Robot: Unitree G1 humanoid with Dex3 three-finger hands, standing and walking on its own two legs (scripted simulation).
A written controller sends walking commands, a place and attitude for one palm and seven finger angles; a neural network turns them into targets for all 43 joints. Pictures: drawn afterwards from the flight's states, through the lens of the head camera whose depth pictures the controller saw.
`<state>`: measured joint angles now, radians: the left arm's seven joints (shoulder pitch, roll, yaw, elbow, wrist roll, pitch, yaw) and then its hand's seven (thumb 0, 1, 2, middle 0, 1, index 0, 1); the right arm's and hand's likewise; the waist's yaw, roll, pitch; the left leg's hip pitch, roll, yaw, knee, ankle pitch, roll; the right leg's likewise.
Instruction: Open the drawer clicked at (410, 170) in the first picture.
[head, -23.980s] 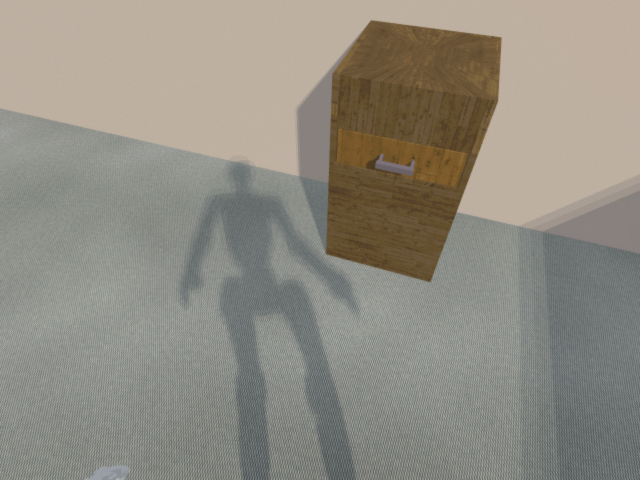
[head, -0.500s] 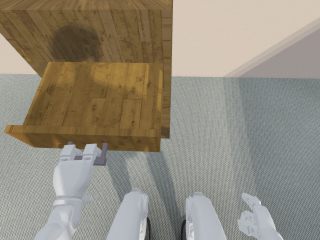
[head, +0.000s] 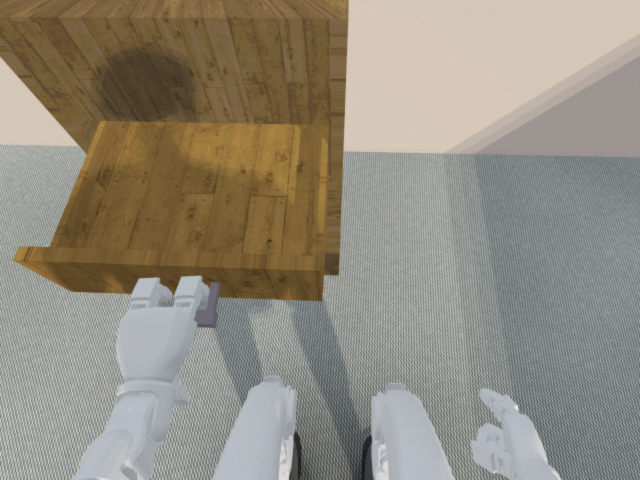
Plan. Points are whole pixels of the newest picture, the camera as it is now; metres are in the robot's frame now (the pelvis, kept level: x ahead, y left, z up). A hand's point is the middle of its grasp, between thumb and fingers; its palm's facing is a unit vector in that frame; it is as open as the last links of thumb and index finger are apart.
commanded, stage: lift the hand off the handle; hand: left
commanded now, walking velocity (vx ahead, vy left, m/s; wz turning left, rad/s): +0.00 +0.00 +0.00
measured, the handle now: (176, 303) +0.33 +0.22 -0.06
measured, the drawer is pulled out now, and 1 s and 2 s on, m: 0.23 0.23 0.23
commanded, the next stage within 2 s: none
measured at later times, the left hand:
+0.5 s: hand (164, 336) +0.28 +0.22 -0.04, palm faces -0.05 -0.08 -1.00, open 13.7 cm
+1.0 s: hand (152, 329) +0.28 +0.22 +0.00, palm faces -0.05 -0.08 -1.00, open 13.7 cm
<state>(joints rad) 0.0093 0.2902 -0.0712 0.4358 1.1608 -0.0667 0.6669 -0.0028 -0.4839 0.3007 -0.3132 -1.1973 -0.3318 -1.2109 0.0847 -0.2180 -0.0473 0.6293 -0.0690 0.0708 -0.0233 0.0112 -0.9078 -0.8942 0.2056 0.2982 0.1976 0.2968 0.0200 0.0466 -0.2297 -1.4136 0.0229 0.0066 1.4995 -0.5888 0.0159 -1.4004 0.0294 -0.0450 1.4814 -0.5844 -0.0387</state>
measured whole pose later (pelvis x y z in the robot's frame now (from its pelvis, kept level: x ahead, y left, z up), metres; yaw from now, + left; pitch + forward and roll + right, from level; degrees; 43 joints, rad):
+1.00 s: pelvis +0.03 +0.00 +0.06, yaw +0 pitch +23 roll -1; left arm 0.14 0.29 -0.10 0.33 1.13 -0.02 0.62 0.00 -0.48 0.30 -0.32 -1.20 -0.34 -1.21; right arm 0.13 -0.22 -0.04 0.57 -0.06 0.10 -0.01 0.01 -0.91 -0.89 0.21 0.30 0.20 0.30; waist 0.01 0.05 -0.21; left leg -1.10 0.02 0.01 1.24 -0.55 0.02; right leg -1.09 0.03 -0.03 1.22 -0.54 -0.03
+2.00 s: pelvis +0.05 +0.00 +0.11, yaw +0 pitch +15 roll +0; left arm 0.27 0.31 -0.10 0.18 1.07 0.00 0.53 0.00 -0.48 0.30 -0.32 -1.20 -0.31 -1.20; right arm 0.18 -0.24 -0.03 0.53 -0.04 0.12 0.01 0.01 -0.91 -0.89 0.20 0.30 0.20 0.30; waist 0.02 0.06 -0.18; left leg -0.79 0.02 0.03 1.00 -0.48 0.01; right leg -0.79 0.04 -0.01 0.99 -0.47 -0.03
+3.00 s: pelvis +0.07 +0.00 +0.16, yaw +1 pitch +2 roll +0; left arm 0.51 0.26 0.05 -0.24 0.16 0.00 0.21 -0.01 -0.44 0.32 -0.31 -1.17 -0.31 -1.17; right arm 0.21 -0.23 0.02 0.50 0.03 -0.02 -0.08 0.02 -0.91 -0.89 0.20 0.30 0.20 0.30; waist 0.04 0.08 -0.03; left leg -0.31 -0.01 0.01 0.66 -0.38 0.02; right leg -0.31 0.01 -0.02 0.67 -0.39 -0.02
